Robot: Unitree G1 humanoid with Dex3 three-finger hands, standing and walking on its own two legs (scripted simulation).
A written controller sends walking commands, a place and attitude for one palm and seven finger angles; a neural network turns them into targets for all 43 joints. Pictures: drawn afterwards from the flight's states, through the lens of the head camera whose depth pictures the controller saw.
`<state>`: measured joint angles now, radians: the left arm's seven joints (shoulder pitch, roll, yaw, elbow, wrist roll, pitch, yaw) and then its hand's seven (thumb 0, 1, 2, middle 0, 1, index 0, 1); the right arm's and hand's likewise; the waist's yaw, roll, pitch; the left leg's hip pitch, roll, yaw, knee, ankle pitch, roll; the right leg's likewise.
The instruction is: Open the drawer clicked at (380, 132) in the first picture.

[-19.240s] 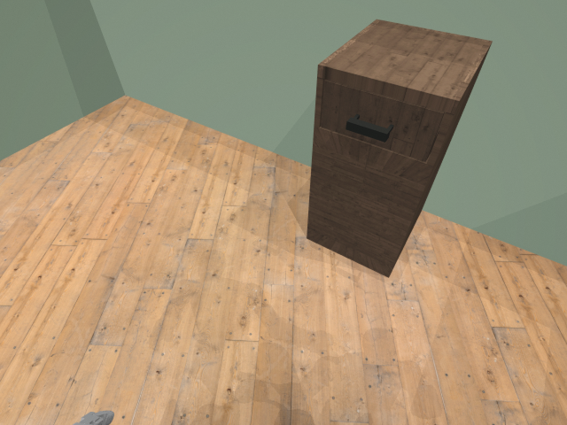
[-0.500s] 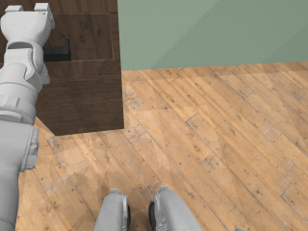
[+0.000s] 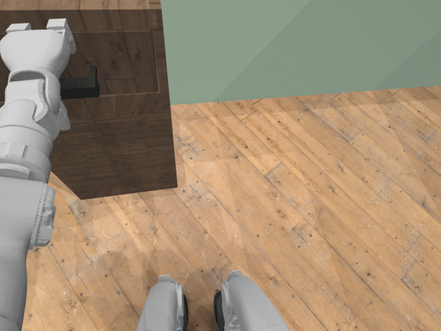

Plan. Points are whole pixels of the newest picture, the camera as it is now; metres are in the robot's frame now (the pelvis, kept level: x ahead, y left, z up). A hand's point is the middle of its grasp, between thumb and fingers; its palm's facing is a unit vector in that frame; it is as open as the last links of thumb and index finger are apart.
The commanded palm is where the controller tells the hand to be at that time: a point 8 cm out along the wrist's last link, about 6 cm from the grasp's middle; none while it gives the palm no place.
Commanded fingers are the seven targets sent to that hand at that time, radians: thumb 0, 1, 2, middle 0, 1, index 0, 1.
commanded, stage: lift the fingers back up to retry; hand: left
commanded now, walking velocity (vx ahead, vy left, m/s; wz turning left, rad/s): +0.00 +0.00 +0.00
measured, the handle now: (64, 80) +0.60 +0.24 +0.02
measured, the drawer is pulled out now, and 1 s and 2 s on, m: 0.00 0.00 0.00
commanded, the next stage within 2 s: re-aim the fingers above the handle in 0.44 s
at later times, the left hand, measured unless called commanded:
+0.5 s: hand (50, 74) +0.56 +0.24 +0.08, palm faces -0.04 -0.03 -1.00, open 13.5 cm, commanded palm +0.57 +0.22 +0.13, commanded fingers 0.00 -0.50 0.30 -0.30 -1.20 -0.30 -1.20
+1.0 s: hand (50, 74) +0.56 +0.24 +0.08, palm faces -0.03 -0.03 -1.00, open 13.5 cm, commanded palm +0.56 +0.24 +0.13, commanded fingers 0.00 -0.50 0.30 -0.30 -1.20 -0.30 -1.20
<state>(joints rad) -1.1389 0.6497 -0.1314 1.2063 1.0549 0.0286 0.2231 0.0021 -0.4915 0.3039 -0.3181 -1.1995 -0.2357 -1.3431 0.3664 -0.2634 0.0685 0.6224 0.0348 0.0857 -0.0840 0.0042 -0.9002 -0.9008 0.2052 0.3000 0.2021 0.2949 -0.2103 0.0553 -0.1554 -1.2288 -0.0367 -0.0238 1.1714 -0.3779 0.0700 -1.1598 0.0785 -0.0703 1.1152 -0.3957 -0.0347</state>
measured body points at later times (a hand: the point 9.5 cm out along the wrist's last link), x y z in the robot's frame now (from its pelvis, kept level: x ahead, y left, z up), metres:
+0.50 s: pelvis +0.05 +0.00 +0.05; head +0.16 +0.02 +0.48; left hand +0.55 +0.24 +0.14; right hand +0.04 -0.27 -0.06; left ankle +0.08 +0.07 -0.63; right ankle +0.07 -0.10 -0.63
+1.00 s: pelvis +0.07 +0.00 +0.06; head +0.17 +0.01 +0.49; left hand +0.55 +0.24 +0.14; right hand +0.08 -0.27 -0.07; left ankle +0.08 +0.07 -0.63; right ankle +0.07 -0.10 -0.63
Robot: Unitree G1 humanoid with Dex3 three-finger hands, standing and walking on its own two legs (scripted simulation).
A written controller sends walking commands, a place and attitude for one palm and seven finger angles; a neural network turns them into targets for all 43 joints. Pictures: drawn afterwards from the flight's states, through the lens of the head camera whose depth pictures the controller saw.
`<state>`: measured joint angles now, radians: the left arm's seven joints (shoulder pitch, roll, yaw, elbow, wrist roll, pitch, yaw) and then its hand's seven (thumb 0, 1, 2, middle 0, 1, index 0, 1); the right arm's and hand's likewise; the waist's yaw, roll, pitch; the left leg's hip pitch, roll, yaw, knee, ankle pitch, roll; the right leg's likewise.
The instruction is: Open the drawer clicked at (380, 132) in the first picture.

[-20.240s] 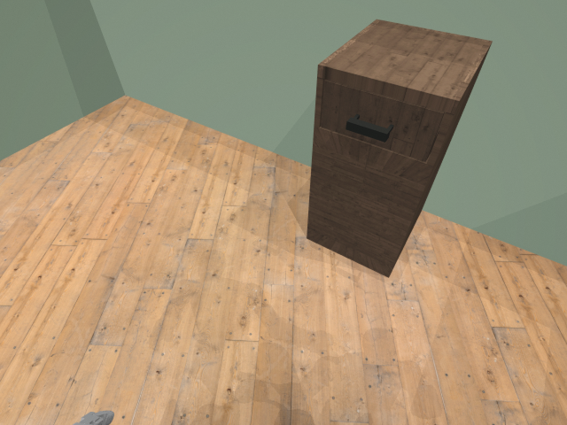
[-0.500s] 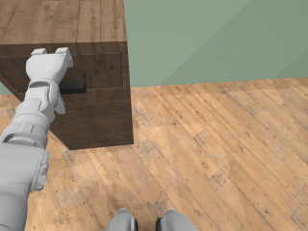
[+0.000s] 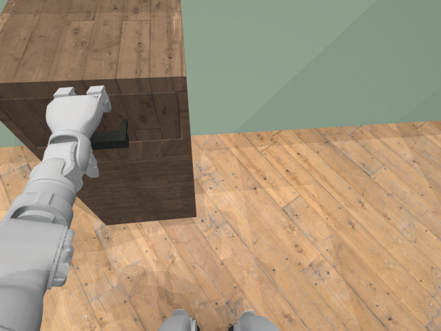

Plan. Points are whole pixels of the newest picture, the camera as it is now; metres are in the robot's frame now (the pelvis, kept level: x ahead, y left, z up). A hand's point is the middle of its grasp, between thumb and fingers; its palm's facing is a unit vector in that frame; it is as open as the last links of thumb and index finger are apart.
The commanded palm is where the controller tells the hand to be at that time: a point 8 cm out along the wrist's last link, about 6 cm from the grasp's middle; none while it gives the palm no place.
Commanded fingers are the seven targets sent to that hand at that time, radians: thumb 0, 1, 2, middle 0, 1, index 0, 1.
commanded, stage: re-aim the fingers above the handle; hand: left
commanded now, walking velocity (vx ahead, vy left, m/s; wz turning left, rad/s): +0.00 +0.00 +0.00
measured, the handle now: (99, 132) +0.53 +0.24 -0.03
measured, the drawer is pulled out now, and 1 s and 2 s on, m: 0.00 0.00 0.00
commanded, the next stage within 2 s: lower the fingers behind the handle in 1.56 s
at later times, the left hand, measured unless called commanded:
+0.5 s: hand (88, 132) +0.49 +0.23 +0.03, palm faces -0.04 -0.03 -1.00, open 13.6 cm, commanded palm +0.48 +0.23 +0.08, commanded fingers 0.00 -0.50 0.30 -0.30 -1.20 -0.30 -1.20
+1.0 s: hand (88, 135) +0.49 +0.23 +0.02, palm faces -0.04 -0.05 -1.00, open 13.7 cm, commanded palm +0.47 +0.23 +0.08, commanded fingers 0.00 -0.50 0.30 -0.30 -1.20 -0.30 -1.20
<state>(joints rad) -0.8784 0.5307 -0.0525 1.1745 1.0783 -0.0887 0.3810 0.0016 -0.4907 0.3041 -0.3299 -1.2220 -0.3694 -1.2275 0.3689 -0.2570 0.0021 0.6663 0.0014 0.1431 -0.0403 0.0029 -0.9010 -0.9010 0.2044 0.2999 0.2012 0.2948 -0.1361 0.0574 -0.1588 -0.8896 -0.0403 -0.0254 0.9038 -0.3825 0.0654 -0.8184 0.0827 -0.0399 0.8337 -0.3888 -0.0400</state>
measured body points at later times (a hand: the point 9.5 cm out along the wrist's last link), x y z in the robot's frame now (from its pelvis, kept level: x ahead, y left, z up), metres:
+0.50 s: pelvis +0.00 +0.00 +0.00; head +0.10 +0.01 +0.44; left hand +0.49 +0.23 +0.08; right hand -0.01 -0.27 -0.12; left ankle +0.02 +0.07 -0.69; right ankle +0.00 -0.10 -0.69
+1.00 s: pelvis +0.03 +0.01 +0.01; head +0.12 +0.01 +0.45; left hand +0.49 +0.23 +0.07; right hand +0.05 -0.27 -0.12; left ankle +0.02 +0.07 -0.69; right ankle +0.00 -0.10 -0.69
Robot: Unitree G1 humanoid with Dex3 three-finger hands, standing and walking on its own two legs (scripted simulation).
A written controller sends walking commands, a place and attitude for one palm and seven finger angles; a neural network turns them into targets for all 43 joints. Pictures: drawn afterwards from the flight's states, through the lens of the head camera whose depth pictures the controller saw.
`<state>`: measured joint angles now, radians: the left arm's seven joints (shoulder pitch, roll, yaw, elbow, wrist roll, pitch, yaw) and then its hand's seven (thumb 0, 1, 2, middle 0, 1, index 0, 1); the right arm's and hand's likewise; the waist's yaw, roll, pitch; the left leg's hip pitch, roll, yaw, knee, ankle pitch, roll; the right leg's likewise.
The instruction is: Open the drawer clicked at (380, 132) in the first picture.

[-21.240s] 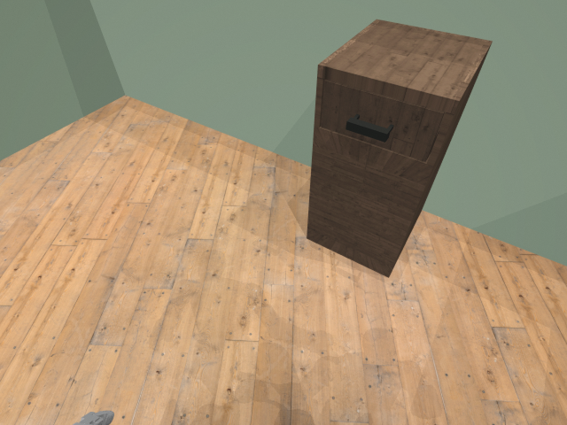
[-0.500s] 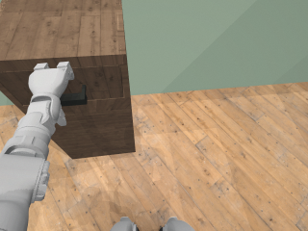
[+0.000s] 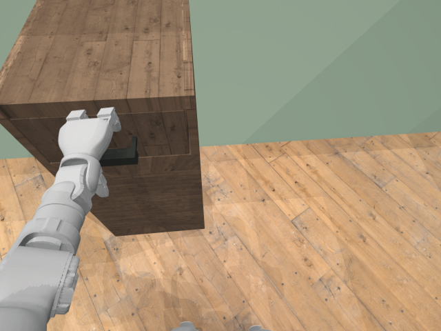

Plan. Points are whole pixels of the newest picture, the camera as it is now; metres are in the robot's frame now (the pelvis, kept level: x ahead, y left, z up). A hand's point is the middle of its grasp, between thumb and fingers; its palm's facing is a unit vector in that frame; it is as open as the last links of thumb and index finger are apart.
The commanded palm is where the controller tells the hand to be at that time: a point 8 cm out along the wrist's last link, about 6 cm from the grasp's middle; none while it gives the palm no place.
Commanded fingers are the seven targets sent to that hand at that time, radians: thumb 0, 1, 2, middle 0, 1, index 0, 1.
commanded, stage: re-aim the fingers above the handle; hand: left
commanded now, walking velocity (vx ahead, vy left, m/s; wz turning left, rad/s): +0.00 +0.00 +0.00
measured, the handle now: (109, 149) +0.50 +0.24 -0.04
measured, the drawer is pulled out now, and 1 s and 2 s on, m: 0.00 0.00 0.00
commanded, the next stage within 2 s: lower the fingers behind the handle in 0.56 s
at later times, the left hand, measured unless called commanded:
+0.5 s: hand (100, 157) +0.44 +0.23 +0.02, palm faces -0.04 -0.04 -1.00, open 13.8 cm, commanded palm +0.43 +0.22 +0.08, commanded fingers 0.00 -0.50 0.30 -0.30 -1.20 -0.30 -1.20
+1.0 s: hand (100, 162) +0.45 +0.24 -0.01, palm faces -0.07 -0.05 -1.00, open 13.8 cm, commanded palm +0.43 +0.23 +0.05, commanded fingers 0.00 -0.50 0.30 -0.30 -1.20 -0.30 -1.20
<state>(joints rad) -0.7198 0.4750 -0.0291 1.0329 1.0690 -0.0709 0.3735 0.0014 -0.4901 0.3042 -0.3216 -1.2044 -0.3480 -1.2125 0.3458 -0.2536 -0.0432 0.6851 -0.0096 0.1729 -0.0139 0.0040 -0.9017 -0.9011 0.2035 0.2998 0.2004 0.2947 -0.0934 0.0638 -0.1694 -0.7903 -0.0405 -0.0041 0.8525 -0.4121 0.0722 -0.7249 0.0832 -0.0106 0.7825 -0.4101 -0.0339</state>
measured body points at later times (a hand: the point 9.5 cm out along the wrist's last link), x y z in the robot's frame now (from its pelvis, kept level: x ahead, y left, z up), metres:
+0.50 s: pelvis +0.00 -0.01 +0.01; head +0.08 -0.02 +0.45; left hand +0.44 +0.23 +0.08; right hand +0.05 -0.28 -0.13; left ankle -0.02 +0.07 -0.70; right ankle -0.03 -0.11 -0.70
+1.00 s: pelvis +0.00 -0.01 -0.01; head +0.09 -0.01 +0.43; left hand +0.44 +0.24 +0.05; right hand +0.01 -0.29 -0.13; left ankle -0.01 +0.07 -0.70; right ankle -0.03 -0.11 -0.70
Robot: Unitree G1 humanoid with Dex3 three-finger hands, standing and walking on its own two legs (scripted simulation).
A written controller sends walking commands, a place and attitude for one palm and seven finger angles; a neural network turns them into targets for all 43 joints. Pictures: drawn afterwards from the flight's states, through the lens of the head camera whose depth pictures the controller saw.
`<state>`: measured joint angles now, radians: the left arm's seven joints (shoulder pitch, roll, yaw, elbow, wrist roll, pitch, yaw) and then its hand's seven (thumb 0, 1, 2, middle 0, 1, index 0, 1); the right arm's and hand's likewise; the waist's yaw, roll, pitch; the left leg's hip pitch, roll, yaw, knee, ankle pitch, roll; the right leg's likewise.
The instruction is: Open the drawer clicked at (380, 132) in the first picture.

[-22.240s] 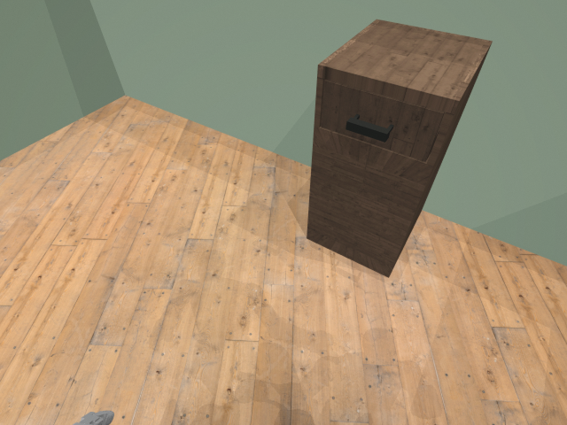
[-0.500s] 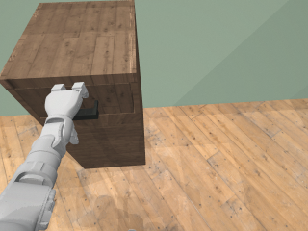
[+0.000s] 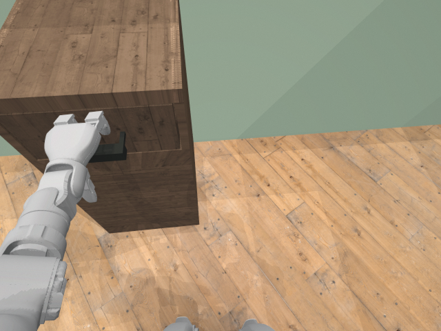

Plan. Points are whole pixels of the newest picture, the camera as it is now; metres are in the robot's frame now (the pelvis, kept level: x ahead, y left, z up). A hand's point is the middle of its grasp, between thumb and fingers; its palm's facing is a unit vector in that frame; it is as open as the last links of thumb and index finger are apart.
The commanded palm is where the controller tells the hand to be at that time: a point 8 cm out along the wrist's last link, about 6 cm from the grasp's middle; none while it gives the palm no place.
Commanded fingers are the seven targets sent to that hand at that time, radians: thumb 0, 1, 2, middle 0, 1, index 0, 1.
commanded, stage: lower the fingers behind the handle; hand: left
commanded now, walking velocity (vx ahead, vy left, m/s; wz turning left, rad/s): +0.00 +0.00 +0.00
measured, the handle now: (97, 145) +0.50 +0.26 -0.03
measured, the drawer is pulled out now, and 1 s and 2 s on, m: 0.00 0.00 0.00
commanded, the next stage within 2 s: close the thumb around the handle in 1.26 s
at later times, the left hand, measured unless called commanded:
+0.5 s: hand (90, 168) +0.44 +0.26 -0.03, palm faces -0.05 -0.05 -1.00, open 13.8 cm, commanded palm +0.43 +0.25 +0.03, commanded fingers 0.00 -0.50 0.30 -0.30 -1.20 -0.30 -1.20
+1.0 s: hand (101, 168) +0.46 +0.25 -0.05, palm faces -0.06 -0.03 -1.00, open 13.8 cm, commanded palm +0.44 +0.24 +0.00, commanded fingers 0.00 -0.50 0.30 -0.30 -1.20 -0.30 -1.20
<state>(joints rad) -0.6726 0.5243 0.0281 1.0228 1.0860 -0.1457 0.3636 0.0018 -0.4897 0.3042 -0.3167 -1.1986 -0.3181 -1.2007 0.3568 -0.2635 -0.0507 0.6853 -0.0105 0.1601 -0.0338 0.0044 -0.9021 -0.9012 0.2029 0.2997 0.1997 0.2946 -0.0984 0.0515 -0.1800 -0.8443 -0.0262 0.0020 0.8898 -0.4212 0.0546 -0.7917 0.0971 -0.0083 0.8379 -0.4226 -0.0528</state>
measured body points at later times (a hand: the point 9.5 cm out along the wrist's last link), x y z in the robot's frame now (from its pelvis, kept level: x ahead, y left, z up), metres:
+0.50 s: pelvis -0.01 +0.02 -0.01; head +0.09 +0.03 +0.42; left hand +0.44 +0.26 +0.03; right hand +0.02 -0.25 -0.14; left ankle -0.01 +0.08 -0.69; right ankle -0.03 -0.09 -0.69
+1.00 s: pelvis -0.02 +0.01 -0.03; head +0.11 +0.02 +0.40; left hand +0.45 +0.25 +0.00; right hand -0.02 -0.26 -0.16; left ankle -0.01 +0.08 -0.69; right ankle -0.03 -0.09 -0.69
